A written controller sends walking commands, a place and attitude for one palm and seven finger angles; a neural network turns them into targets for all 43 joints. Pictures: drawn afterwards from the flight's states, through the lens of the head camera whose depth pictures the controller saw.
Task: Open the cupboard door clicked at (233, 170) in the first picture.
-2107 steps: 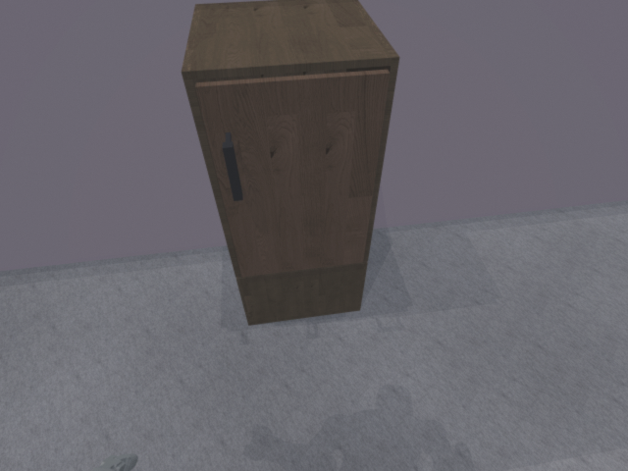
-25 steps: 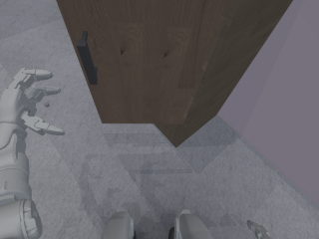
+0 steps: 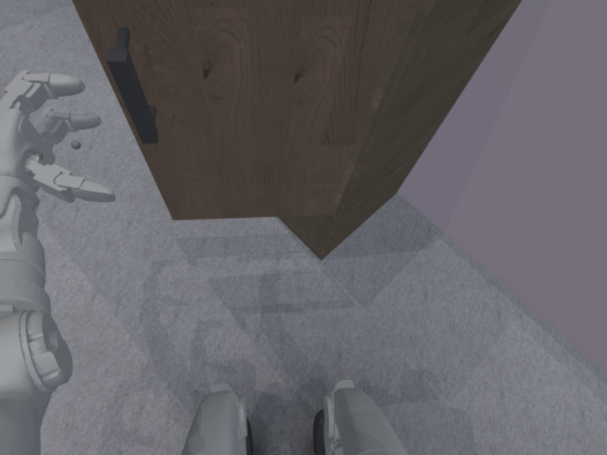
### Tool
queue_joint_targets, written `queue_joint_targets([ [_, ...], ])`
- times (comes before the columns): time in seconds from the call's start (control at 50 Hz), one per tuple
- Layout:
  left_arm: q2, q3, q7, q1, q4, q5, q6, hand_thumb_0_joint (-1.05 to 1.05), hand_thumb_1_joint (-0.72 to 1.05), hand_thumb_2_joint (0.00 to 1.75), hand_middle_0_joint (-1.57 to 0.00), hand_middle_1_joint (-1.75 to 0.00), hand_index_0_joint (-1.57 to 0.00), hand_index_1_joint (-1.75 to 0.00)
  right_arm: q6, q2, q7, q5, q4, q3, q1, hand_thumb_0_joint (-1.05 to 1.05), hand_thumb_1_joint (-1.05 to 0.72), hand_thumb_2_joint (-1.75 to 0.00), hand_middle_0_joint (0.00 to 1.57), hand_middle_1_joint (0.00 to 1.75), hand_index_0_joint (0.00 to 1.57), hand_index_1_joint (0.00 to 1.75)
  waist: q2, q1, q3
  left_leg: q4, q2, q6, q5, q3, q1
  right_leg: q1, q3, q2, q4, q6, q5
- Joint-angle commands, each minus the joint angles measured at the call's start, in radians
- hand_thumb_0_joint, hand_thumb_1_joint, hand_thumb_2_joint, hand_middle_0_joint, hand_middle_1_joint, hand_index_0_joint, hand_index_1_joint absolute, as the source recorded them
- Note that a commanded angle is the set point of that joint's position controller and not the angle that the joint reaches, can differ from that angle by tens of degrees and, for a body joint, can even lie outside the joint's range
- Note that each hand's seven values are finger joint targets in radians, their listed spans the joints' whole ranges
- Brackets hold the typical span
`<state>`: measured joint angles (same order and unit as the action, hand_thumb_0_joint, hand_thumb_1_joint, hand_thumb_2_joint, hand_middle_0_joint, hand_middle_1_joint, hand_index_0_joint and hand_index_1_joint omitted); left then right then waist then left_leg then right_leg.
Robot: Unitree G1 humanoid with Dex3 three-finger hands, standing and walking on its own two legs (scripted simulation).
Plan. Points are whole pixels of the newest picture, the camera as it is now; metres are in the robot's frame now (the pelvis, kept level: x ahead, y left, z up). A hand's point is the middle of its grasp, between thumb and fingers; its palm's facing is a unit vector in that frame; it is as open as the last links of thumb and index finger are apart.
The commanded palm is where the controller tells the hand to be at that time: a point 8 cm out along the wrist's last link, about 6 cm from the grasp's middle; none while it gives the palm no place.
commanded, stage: move the hooked fingers beside the handle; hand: left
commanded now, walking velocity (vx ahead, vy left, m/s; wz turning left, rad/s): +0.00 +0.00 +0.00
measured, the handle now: (137, 90) +0.57 +0.20 +0.07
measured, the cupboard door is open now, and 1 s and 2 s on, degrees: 52 52 52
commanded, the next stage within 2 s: slide the fingers in behind the handle in 1.00 s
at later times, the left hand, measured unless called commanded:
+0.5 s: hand (84, 127) +0.51 +0.26 +0.06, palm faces +0.04 -1.00 -0.02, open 14.0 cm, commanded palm +0.50 +0.30 +0.06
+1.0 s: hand (86, 126) +0.51 +0.25 +0.07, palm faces +0.03 -1.00 -0.03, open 14.0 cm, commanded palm +0.49 +0.29 +0.06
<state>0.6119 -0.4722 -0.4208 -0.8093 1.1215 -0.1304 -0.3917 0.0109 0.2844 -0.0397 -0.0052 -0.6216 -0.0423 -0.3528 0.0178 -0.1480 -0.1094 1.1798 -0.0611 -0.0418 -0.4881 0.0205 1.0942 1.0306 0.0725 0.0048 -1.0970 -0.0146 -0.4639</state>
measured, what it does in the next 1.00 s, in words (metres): stands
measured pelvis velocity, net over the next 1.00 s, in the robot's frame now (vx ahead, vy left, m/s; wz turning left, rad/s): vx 0.01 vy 0.00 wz -0.01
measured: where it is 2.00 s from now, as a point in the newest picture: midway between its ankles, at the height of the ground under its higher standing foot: outside the picture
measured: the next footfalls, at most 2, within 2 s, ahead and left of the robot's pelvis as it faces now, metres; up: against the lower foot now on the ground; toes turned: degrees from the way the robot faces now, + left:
none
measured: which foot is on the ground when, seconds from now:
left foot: down 0.00-1.00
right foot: down 0.00-1.00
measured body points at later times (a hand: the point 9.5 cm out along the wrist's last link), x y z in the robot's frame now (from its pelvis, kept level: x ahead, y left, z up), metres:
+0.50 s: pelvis +0.01 -0.01 -0.01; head +0.17 +0.03 +0.41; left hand +0.51 +0.31 +0.06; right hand +0.01 -0.28 -0.10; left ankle +0.03 +0.09 -0.64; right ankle +0.03 -0.14 -0.64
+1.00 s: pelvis +0.01 +0.00 +0.00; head +0.16 +0.04 +0.42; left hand +0.50 +0.30 +0.07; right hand +0.03 -0.27 -0.10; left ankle +0.03 +0.09 -0.64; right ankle +0.03 -0.14 -0.64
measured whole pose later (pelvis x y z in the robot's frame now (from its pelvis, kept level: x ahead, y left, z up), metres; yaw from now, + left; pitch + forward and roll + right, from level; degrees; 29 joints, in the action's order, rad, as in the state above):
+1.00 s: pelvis +0.01 +0.00 +0.00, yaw -1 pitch +25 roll -5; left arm 0.63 -0.49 -0.38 -0.86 1.12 -0.10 -0.40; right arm 0.07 0.27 -0.01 0.00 -0.60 -0.05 -0.35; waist 0.02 -0.17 -0.11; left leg 1.20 -0.07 -0.04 -0.51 0.01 1.13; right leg 1.06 0.08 -0.01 -1.10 -0.01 -0.47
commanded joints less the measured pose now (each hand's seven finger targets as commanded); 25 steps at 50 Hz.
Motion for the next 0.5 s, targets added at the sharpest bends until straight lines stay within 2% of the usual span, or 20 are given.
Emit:
queue_joint_targets([
  [0.0, 0.315, -0.058, 0.009, -0.433, -0.180, -0.027, -0.072, 0.00, -0.50, 0.30, -0.30, -1.20, -0.30, -1.20, -0.007, 0.199, -0.009, 0.003, 0.050, 0.068, -0.151, 0.00, -0.90, -0.90, 0.20, 0.30, 0.20, 0.30, 0.139, -0.011, -0.465, -0.139, 0.013, 0.021, 0.351, -0.110, -0.437, -0.087, -0.017, -0.045, 0.110, 0.034, 0.196],
  [0.02, 0.351, -0.080, 0.011, -0.434, -0.165, -0.020, -0.070, 0.00, -0.50, 0.30, -0.30, -1.20, -0.30, -1.20, -0.003, 0.203, -0.010, 0.004, 0.049, 0.066, -0.156, 0.00, -0.90, -0.90, 0.20, 0.30, 0.20, 0.30, 0.133, -0.009, -0.465, -0.136, 0.013, 0.018, 0.339, -0.105, -0.414, -0.099, -0.020, -0.046, 0.109, 0.034, 0.193],
  [0.04, 0.332, -0.058, 0.008, -0.459, -0.152, -0.023, -0.068, 0.00, -0.50, 0.30, -0.30, -1.20, -0.30, -1.20, -0.001, 0.200, -0.011, 0.002, 0.049, 0.061, -0.161, 0.00, -0.90, -0.90, 0.20, 0.30, 0.20, 0.30, 0.132, -0.025, -0.453, -0.131, 0.015, 0.014, 0.330, -0.103, -0.401, -0.091, -0.021, -0.049, 0.108, 0.035, 0.191],
  [0.06, 0.370, -0.078, 0.010, -0.470, -0.137, -0.011, -0.064, 0.00, -0.50, 0.30, -0.30, -1.20, -0.30, -1.20, 0.003, 0.207, -0.013, 0.003, 0.046, 0.062, -0.166, 0.00, -0.90, -0.90, 0.20, 0.30, 0.20, 0.30, 0.125, -0.026, -0.459, -0.129, 0.012, 0.013, 0.323, -0.103, -0.395, -0.091, -0.023, -0.049, 0.109, 0.032, 0.190],
  [0.08, 0.357, -0.054, 0.007, -0.484, -0.123, 0.000, -0.058, 0.00, -0.50, 0.30, -0.30, -1.20, -0.30, -1.20, 0.005, 0.204, -0.012, 0.003, 0.048, 0.058, -0.168, 0.00, -0.90, -0.90, 0.20, 0.30, 0.20, 0.30, 0.150, -0.032, -0.453, -0.126, 0.015, 0.012, 0.311, -0.101, -0.380, -0.084, -0.026, -0.048, 0.108, 0.032, 0.182],
  [0.1, 0.374, -0.059, 0.010, -0.502, -0.122, 0.007, -0.056, 0.00, -0.50, 0.30, -0.30, -1.20, -0.30, -1.20, 0.008, 0.207, -0.013, 0.006, 0.045, 0.057, -0.174, 0.00, -0.90, -0.90, 0.20, 0.30, 0.20, 0.30, 0.152, -0.034, -0.455, -0.125, 0.012, 0.013, 0.319, -0.108, -0.388, -0.076, -0.022, -0.047, 0.103, 0.033, 0.185],
  [0.14, 0.361, -0.041, 0.006, -0.529, -0.143, 0.011, -0.058, 0.00, -0.50, 0.30, -0.30, -1.20, -0.30, -1.20, 0.009, 0.204, -0.010, 0.008, 0.045, 0.057, -0.184, 0.00, -0.90, -0.90, 0.20, 0.30, 0.20, 0.30, 0.199, -0.040, -0.493, -0.113, 0.012, 0.013, 0.355, -0.107, -0.427, -0.057, -0.023, -0.049, 0.097, 0.036, 0.201],
  [0.16, 0.387, -0.058, 0.004, -0.516, -0.127, 0.018, -0.053, 0.00, -0.50, 0.30, -0.30, -1.20, -0.30, -1.20, 0.015, 0.209, -0.010, 0.009, 0.042, 0.057, -0.190, 0.00, -0.90, -0.90, 0.20, 0.30, 0.20, 0.30, 0.205, -0.034, -0.513, -0.109, 0.010, 0.016, 0.373, -0.107, -0.438, -0.056, -0.024, -0.049, 0.098, 0.036, 0.211],
  [0.18, 0.395, -0.058, 0.004, -0.542, -0.133, 0.018, -0.052, 0.00, -0.50, 0.30, -0.30, -1.20, -0.30, -1.20, 0.018, 0.209, -0.010, 0.011, 0.039, 0.055, -0.192, 0.00, -0.90, -0.90, 0.20, 0.30, 0.20, 0.30, 0.203, -0.043, -0.519, -0.103, 0.008, 0.016, 0.386, -0.111, -0.437, -0.054, -0.023, -0.049, 0.094, 0.034, 0.220],
  [0.24, 0.392, -0.073, -0.007, -0.475, -0.092, 0.006, -0.037, 0.00, -0.50, 0.30, -0.30, -1.20, -0.30, -1.20, 0.026, 0.207, -0.007, 0.010, 0.051, 0.054, -0.201, 0.00, -0.90, -0.90, 0.20, 0.30, 0.20, 0.30, 0.171, -0.031, -0.519, -0.098, 0.010, 0.011, 0.394, -0.104, -0.402, -0.089, -0.022, -0.054, 0.089, 0.035, 0.241],
  [0.28, 0.403, -0.079, -0.010, -0.467, -0.118, 0.008, -0.029, 0.00, -0.50, 0.30, -0.30, -1.20, -0.30, -1.20, 0.034, 0.207, -0.004, 0.011, 0.056, 0.055, -0.203, 0.00, -0.90, -0.90, 0.20, 0.30, 0.20, 0.30, 0.185, -0.022, -0.544, -0.099, 0.010, 0.011, 0.413, -0.098, -0.405, -0.110, -0.025, -0.052, 0.091, 0.030, 0.266],
  [0.32, 0.425, -0.101, -0.008, -0.430, -0.119, 0.012, -0.023, 0.00, -0.50, 0.30, -0.30, -1.20, -0.30, -1.20, 0.040, 0.206, -0.001, 0.009, 0.062, 0.057, -0.203, 0.00, -0.90, -0.90, 0.20, 0.30, 0.20, 0.30, 0.180, -0.013, -0.540, -0.095, 0.010, 0.008, 0.423, -0.089, -0.395, -0.127, -0.029, -0.054, 0.094, 0.029, 0.285],
  [0.36, 0.451, -0.120, -0.008, -0.435, -0.159, 0.012, -0.033, 0.00, -0.50, 0.30, -0.30, -1.20, -0.30, -1.20, 0.044, 0.205, 0.000, 0.010, 0.068, 0.059, -0.206, 0.00, -0.90, -0.90, 0.20, 0.30, 0.20, 0.30, 0.178, -0.006, -0.569, -0.093, 0.009, 0.009, 0.449, -0.088, -0.407, -0.148, -0.030, -0.056, 0.089, 0.029, 0.309],
  [0.38, 0.436, -0.108, -0.005, -0.447, -0.175, 0.011, -0.037, 0.00, -0.50, 0.30, -0.30, -1.20, -0.30, -1.20, 0.045, 0.201, 0.002, 0.009, 0.069, 0.058, -0.201, 0.00, -0.90, -0.90, 0.20, 0.30, 0.20, 0.30, 0.196, -0.010, -0.558, -0.095, 0.010, 0.009, 0.445, -0.088, -0.409, -0.141, -0.031, -0.056, 0.091, 0.029, 0.307],
  [0.42, 0.426, -0.107, 0.000, -0.464, -0.187, 0.005, -0.045, 0.00, -0.50, 0.30, -0.30, -1.20, -0.30, -1.20, 0.044, 0.199, 0.004, 0.008, 0.064, 0.058, -0.199, 0.00, -0.90, -0.90, 0.20, 0.30, 0.20, 0.30, 0.181, -0.018, -0.544, -0.094, 0.010, 0.007, 0.419, -0.086, -0.397, -0.141, -0.031, -0.059, 0.097, 0.027, 0.291],
  [0.44, 0.444, -0.124, 0.001, -0.482, -0.200, -0.001, -0.055, 0.00, -0.50, 0.30, -0.30, -1.20, -0.30, -1.20, 0.043, 0.202, 0.002, 0.009, 0.060, 0.060, -0.201, 0.00, -0.90, -0.90, 0.20, 0.30, 0.20, 0.30, 0.174, -0.024, -0.542, -0.088, 0.009, 0.003, 0.423, -0.086, -0.397, -0.143, -0.034, -0.062, 0.094, 0.030, 0.300],
  [0.46, 0.458, -0.129, 0.001, -0.469, -0.182, 0.005, -0.053, 0.00, -0.50, 0.30, -0.30, -1.20, -0.30, -1.20, 0.043, 0.202, 0.001, 0.007, 0.058, 0.060, -0.201, 0.00, -0.90, -0.90, 0.20, 0.30, 0.20, 0.30, 0.187, -0.019, -0.537, -0.094, 0.009, 0.008, 0.418, -0.086, -0.396, -0.145, -0.034, -0.061, 0.096, 0.029, 0.292],
  [0.48, 0.429, -0.104, -0.001, -0.496, -0.187, 0.003, -0.055, 0.00, -0.50, 0.30, -0.30, -1.20, -0.30, -1.20, 0.043, 0.198, 0.002, 0.006, 0.055, 0.058, -0.197, 0.00, -0.90, -0.90, 0.20, 0.30, 0.20, 0.30, 0.186, -0.033, -0.525, -0.092, 0.010, 0.005, 0.401, -0.085, -0.393, -0.135, -0.035, -0.061, 0.101, 0.027, 0.284],
])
